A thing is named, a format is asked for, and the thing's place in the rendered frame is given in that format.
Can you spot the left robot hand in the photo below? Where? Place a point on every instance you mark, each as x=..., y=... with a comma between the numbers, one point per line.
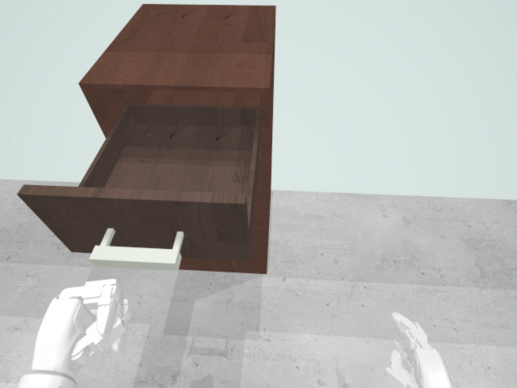
x=95, y=309

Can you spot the drawer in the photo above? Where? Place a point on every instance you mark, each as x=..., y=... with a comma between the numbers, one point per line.
x=163, y=168

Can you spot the cabinet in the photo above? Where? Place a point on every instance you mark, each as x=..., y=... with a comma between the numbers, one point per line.
x=214, y=55

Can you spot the left robot forearm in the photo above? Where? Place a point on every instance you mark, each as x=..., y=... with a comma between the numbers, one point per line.
x=47, y=379

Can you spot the handle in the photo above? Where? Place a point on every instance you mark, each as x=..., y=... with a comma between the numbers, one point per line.
x=136, y=257

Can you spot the right robot hand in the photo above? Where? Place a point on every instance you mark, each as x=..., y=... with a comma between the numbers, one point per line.
x=424, y=364

